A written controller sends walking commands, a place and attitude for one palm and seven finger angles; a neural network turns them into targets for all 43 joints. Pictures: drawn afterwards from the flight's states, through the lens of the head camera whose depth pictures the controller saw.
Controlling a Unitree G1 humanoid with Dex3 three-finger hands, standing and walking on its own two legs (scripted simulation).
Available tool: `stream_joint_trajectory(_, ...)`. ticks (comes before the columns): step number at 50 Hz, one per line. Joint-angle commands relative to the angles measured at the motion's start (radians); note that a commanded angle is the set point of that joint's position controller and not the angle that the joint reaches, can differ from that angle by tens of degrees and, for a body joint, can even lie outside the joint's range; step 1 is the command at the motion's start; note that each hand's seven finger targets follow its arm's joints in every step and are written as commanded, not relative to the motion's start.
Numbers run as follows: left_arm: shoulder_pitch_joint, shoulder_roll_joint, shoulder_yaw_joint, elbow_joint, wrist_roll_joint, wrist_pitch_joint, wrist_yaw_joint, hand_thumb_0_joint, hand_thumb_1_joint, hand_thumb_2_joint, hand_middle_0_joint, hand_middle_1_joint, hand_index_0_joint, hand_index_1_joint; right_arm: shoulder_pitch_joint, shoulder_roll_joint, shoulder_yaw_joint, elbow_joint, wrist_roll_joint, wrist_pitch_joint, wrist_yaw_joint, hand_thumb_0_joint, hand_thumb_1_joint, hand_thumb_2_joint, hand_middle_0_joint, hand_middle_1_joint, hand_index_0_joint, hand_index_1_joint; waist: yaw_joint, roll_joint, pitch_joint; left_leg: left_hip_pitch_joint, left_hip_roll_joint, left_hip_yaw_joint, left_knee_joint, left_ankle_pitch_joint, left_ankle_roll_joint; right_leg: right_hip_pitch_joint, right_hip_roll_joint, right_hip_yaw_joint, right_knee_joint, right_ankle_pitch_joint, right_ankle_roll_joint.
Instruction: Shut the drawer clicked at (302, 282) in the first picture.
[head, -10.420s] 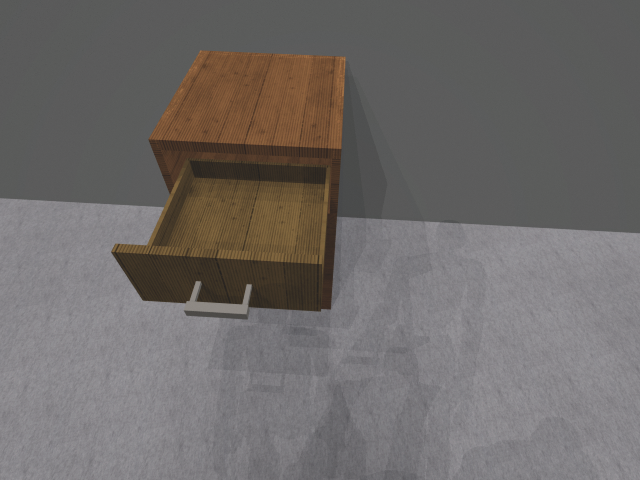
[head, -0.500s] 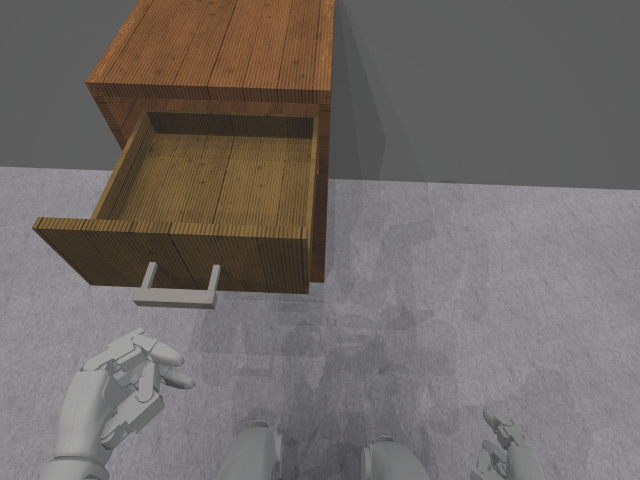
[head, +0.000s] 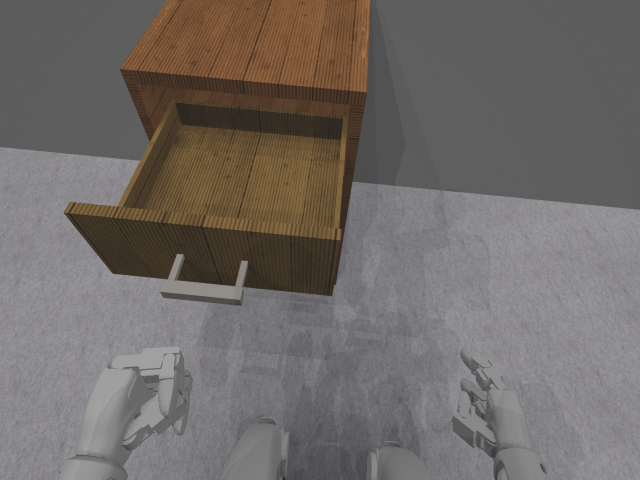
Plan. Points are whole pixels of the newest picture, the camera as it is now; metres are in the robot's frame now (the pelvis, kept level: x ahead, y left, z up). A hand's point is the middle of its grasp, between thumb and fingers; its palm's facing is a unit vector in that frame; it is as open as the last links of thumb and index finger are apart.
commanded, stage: raise the hand and make a fist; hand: left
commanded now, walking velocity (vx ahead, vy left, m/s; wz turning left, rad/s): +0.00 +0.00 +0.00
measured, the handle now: (207, 279) +0.39 +0.20 -0.06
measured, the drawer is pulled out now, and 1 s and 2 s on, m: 0.30 0.30 0.30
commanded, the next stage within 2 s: bring the fist close to the handle in 0.52 s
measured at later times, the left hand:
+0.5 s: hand (167, 398) +0.20 +0.18 +0.04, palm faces -0.01 -1.00 -0.05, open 3.3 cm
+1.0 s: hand (196, 379) +0.23 +0.17 +0.00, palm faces -0.08 -1.00 -0.04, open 3.3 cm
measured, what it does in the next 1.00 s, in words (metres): stands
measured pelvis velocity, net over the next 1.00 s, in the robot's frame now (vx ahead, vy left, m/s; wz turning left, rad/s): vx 0.00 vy -0.01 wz -0.02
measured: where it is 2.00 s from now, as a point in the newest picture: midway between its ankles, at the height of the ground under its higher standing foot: outside the picture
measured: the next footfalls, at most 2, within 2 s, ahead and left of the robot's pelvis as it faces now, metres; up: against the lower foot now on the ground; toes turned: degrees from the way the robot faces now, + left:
none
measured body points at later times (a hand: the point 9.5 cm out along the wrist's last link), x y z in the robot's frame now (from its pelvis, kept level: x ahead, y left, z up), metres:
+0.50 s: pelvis +0.01 +0.00 +0.00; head +0.08 +0.02 +0.44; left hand +0.20 +0.23 +0.05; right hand +0.20 -0.23 -0.08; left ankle +0.05 +0.10 -0.63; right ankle +0.01 -0.12 -0.63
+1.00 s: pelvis +0.00 -0.01 -0.03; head +0.10 +0.01 +0.41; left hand +0.23 +0.22 +0.00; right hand +0.19 -0.25 -0.11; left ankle +0.05 +0.10 -0.63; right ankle +0.01 -0.12 -0.63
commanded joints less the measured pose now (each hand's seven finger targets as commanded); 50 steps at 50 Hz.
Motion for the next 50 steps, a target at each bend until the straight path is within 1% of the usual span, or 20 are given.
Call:
stream_joint_trajectory(1, 0.001, 0.111, 0.077, -0.243, -0.023, -0.071, 0.007, 0.0, 0.9, 0.9, -1.4, -1.6, -1.4, -1.6, -0.015, -0.15, -0.075, -0.151, 0.003, -0.037, -0.021, 0.0, -0.9, -0.9, 0.2, 0.3, 0.2, 0.3, -0.009, 0.047, -0.188, 0.254, -0.012, -0.047, -0.206, 0.173, 0.004, 0.057, 0.038, 0.01, -0.166, 0.148, -0.027)
stream_joint_trajectory(4, 0.005, 0.125, 0.107, -0.274, -0.032, -0.119, 0.03, 0.0, 0.9, 0.9, -1.4, -1.6, -1.4, -1.6, -0.013, -0.144, -0.074, -0.14, -0.006, -0.041, -0.02, 0.0, -0.9, -0.9, 0.2, 0.3, 0.2, 0.3, 0.004, 0.071, -0.226, 0.278, -0.008, -0.052, -0.189, 0.239, 0.0, 0.052, 0.041, 0.006, -0.141, 0.186, -0.032)
stream_joint_trajectory(7, 0.036, 0.087, 0.079, -0.24, -0.036, -0.135, 0.024, 0.0, 0.9, 0.9, -1.4, -1.6, -1.4, -1.6, -0.012, -0.145, -0.076, -0.133, -0.006, -0.042, -0.011, 0.0, -0.9, -0.9, 0.2, 0.3, 0.2, 0.3, -0.007, 0.07, -0.216, 0.274, -0.006, -0.051, -0.18, 0.238, -0.005, 0.032, 0.04, 0.001, -0.137, 0.184, -0.028)
stream_joint_trajectory(10, 0.059, 0.058, 0.032, -0.204, -0.029, -0.11, -0.002, 0.0, 0.9, 0.9, -1.4, -1.6, -1.4, -1.6, -0.019, -0.157, -0.077, -0.14, 0.001, -0.039, -0.007, 0.0, -0.9, -0.9, 0.2, 0.3, 0.2, 0.3, -0.022, 0.053, -0.197, 0.244, -0.01, -0.054, -0.185, 0.195, -0.001, 0.028, 0.039, 0.001, -0.144, 0.158, -0.025)
stream_joint_trajectory(14, 0.051, 0.104, 0.058, -0.225, -0.027, -0.074, -0.015, 0.0, 0.9, 0.9, -1.4, -1.6, -1.4, -1.6, -0.017, -0.167, -0.083, -0.145, 0.009, -0.036, -0.015, 0.0, -0.9, -0.9, 0.2, 0.3, 0.2, 0.3, -0.022, 0.026, -0.213, 0.237, -0.009, -0.056, -0.188, 0.193, 0.004, 0.05, 0.04, 0.008, -0.151, 0.162, -0.025)
stream_joint_trajectory(16, 0.075, 0.117, 0.086, -0.27, -0.038, -0.081, -0.002, 0.0, 0.9, 0.9, -1.4, -1.6, -1.4, -1.6, -0.013, -0.159, -0.088, -0.15, 0.008, -0.037, -0.016, 0.0, -0.9, -0.9, 0.2, 0.3, 0.2, 0.3, -0.005, 0.034, -0.247, 0.254, -0.01, -0.05, -0.189, 0.217, 0.003, 0.067, 0.038, 0.01, -0.15, 0.179, -0.026)
stream_joint_trajectory(19, 0.103, 0.132, 0.124, -0.283, -0.044, -0.101, 0.032, 0.0, 0.9, 0.9, -1.4, -1.6, -1.4, -1.6, -0.014, -0.147, -0.089, -0.142, 0.005, -0.033, -0.014, 0.0, -0.9, -0.9, 0.2, 0.3, 0.2, 0.3, 0.012, 0.046, -0.252, 0.255, -0.01, -0.048, -0.187, 0.251, -0.001, 0.075, 0.042, 0.006, -0.139, 0.198, -0.029)
stream_joint_trajectory(23, 0.113, 0.086, 0.094, -0.233, -0.041, -0.123, 0.04, 0.0, 0.9, 0.9, -1.4, -1.6, -1.4, -1.6, -0.018, -0.144, -0.09, -0.136, 0.004, -0.027, -0.01, 0.0, -0.9, -0.9, 0.2, 0.3, 0.2, 0.3, -0.011, 0.027, -0.194, 0.22, -0.01, -0.041, -0.175, 0.211, -0.001, 0.046, 0.042, 0.006, -0.145, 0.175, -0.024)
stream_joint_trajectory(27, 0.125, 0.082, 0.069, -0.209, -0.037, -0.114, 0.007, 0.0, 0.9, 0.9, -1.4, -1.6, -1.4, -1.6, -0.018, -0.153, -0.091, -0.141, 0.01, -0.026, -0.008, 0.0, -0.9, -0.9, 0.2, 0.3, 0.2, 0.3, -0.023, 0.027, -0.187, 0.202, -0.012, -0.036, -0.171, 0.179, 0.003, 0.05, 0.04, 0.017, -0.16, 0.154, -0.023)
stream_joint_trajectory(30, 0.068, 0.113, 0.081, -0.225, -0.042, -0.114, -0.015, 0.0, 0.9, 0.9, -1.4, -1.6, -1.4, -1.6, -0.016, -0.16, -0.086, -0.143, 0.01, -0.028, -0.018, 0.0, -0.9, -0.9, 0.2, 0.3, 0.2, 0.3, -0.033, 0.02, -0.183, 0.183, -0.014, -0.036, -0.16, 0.147, 0.008, 0.045, 0.04, 0.032, -0.17, 0.124, -0.022)
stream_joint_trajectory(31, 0.064, 0.131, 0.108, -0.227, -0.05, -0.118, -0.017, 0.0, 0.9, 0.9, -1.4, -1.6, -1.4, -1.6, -0.013, -0.157, -0.087, -0.14, 0.011, -0.03, -0.02, 0.0, -0.9, -0.9, 0.2, 0.3, 0.2, 0.3, -0.027, 0.016, -0.191, 0.177, -0.015, -0.035, -0.156, 0.144, 0.007, 0.054, 0.04, 0.039, -0.173, 0.115, -0.022)
stream_joint_trajectory(33, 0.019, 0.118, 0.1, -0.21, -0.05, -0.135, -0.016, 0.0, 0.9, 0.9, -1.4, -1.6, -1.4, -1.6, -0.01, -0.158, -0.083, -0.131, 0.008, -0.035, -0.025, 0.0, -0.9, -0.9, 0.2, 0.3, 0.2, 0.3, -0.036, 0.022, -0.175, 0.172, -0.014, -0.036, -0.141, 0.141, 0.008, 0.018, 0.043, 0.033, -0.158, 0.113, -0.023)
stream_joint_trajectory(34, -0.015, 0.131, 0.112, -0.205, -0.048, -0.144, -0.01, 0.0, 0.9, 0.9, -1.4, -1.6, -1.4, -1.6, -0.01, -0.159, -0.08, -0.122, 0.004, -0.037, -0.025, 0.0, -0.9, -0.9, 0.2, 0.3, 0.2, 0.3, -0.034, 0.04, -0.174, 0.165, -0.013, -0.04, -0.132, 0.141, 0.007, 0.001, 0.045, 0.029, -0.139, 0.112, -0.026)
stream_joint_trajectory(36, 0.001, 0.107, 0.103, -0.183, -0.051, -0.158, -0.004, 0.0, 0.9, 0.9, -1.4, -1.6, -1.4, -1.6, -0.012, -0.156, -0.08, -0.119, 0.0, -0.042, -0.021, 0.0, -0.9, -0.9, 0.2, 0.3, 0.2, 0.3, -0.026, 0.056, -0.192, 0.167, -0.015, -0.042, -0.126, 0.146, 0.003, -0.017, 0.043, 0.024, -0.121, 0.114, -0.028)
stream_joint_trajectory(39, -0.048, 0.12, 0.113, -0.125, -0.046, -0.156, -0.008, 0.0, 0.9, 0.9, -1.4, -1.6, -1.4, -1.6, -0.013, -0.166, -0.079, -0.11, -0.003, -0.042, -0.02, 0.0, -0.9, -0.9, 0.2, 0.3, 0.2, 0.3, -0.033, 0.033, -0.192, 0.123, -0.015, -0.037, -0.097, 0.126, 0.006, -0.036, 0.045, 0.032, -0.111, 0.097, -0.027)
stream_joint_trajectory(41, -0.069, 0.111, 0.091, -0.128, -0.041, -0.147, -0.017, 0.0, 0.9, 0.9, -1.4, -1.6, -1.4, -1.6, -0.015, -0.171, -0.077, -0.118, -0.003, -0.043, -0.016, 0.0, -0.9, -0.9, 0.2, 0.3, 0.2, 0.3, -0.033, 0.051, -0.224, 0.121, -0.017, -0.033, -0.086, 0.131, 0.007, -0.036, 0.038, 0.041, -0.104, 0.104, -0.027)
stream_joint_trajectory(43, -0.087, 0.124, 0.101, -0.123, -0.041, -0.134, -0.024, 0.0, 0.9, 0.9, -1.4, -1.6, -1.4, -1.6, -0.014, -0.175, -0.078, -0.119, -0.003, -0.041, -0.015, 0.0, -0.9, -0.9, 0.2, 0.3, 0.2, 0.3, -0.027, 0.061, -0.251, 0.123, -0.017, -0.029, -0.078, 0.144, 0.009, -0.032, 0.037, 0.045, -0.098, 0.118, -0.027)
stream_joint_trajectory(44, -0.086, 0.145, 0.123, -0.099, -0.04, -0.123, -0.024, 0.0, 0.9, 0.9, -1.4, -1.6, -1.4, -1.6, -0.012, -0.176, -0.08, -0.114, -0.001, -0.036, -0.017, 0.0, -0.9, -0.9, 0.2, 0.3, 0.2, 0.3, -0.025, 0.039, -0.253, 0.116, -0.014, -0.036, -0.079, 0.152, 0.009, -0.032, 0.043, 0.04, -0.089, 0.125, -0.028)
stream_joint_trajectory(47, -0.111, 0.142, 0.128, -0.137, -0.05, -0.116, -0.023, 0.0, 0.9, 0.9, -1.4, -1.6, -1.4, -1.6, -0.012, -0.177, -0.081, -0.118, -0.002, -0.033, -0.013, 0.0, -0.9, -0.9, 0.2, 0.3, 0.2, 0.3, -0.016, 0.055, -0.311, 0.131, -0.015, -0.03, -0.065, 0.206, 0.01, -0.011, 0.037, 0.043, -0.074, 0.181, -0.026)
stream_joint_trajectory(50, -0.141, 0.16, 0.164, -0.102, -0.054, -0.117, -0.006, 0.0, 0.9, 0.9, -1.4, -1.6, -1.4, -1.6, -0.015, -0.176, -0.081, -0.102, -0.004, -0.027, -0.013, 0.0, -0.9, -0.9, 0.2, 0.3, 0.2, 0.3, -0.015, 0.043, -0.3, 0.101, -0.015, -0.029, -0.045, 0.21, 0.009, -0.03, 0.041, 0.046, -0.059, 0.186, -0.026)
